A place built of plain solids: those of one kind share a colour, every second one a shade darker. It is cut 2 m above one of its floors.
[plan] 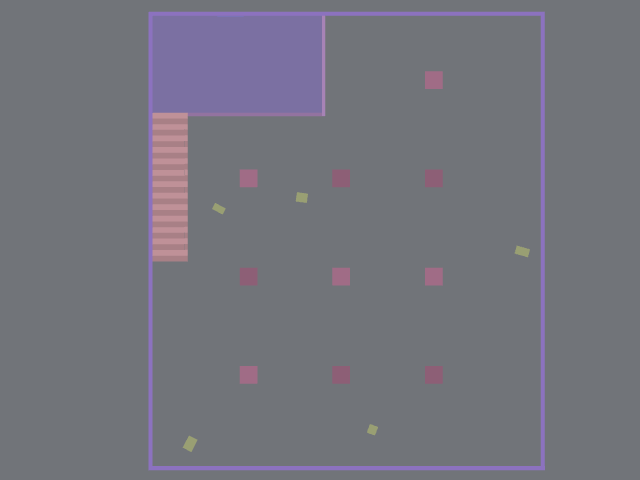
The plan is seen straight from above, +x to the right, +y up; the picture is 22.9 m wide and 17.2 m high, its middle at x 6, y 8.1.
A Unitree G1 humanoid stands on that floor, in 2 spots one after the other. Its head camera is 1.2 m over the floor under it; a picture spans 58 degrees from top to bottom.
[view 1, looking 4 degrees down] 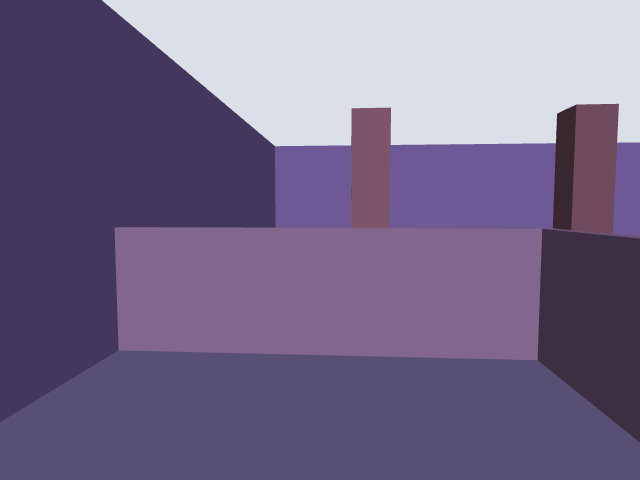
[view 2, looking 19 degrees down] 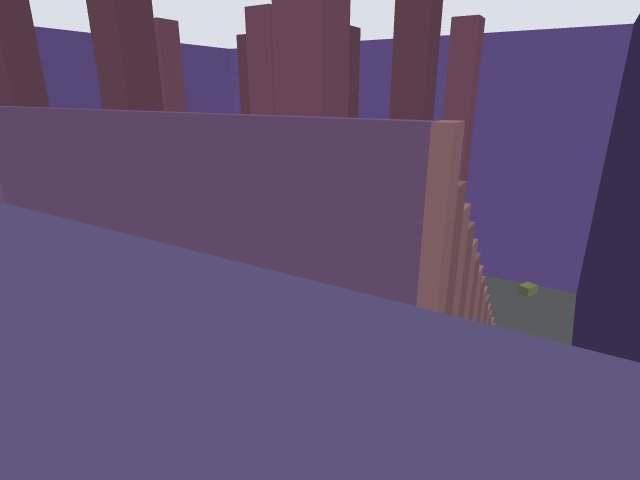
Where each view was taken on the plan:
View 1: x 2.57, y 14.16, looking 4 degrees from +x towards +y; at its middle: piece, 3.52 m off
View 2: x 0.57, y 14.91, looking -59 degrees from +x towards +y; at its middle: piece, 2.77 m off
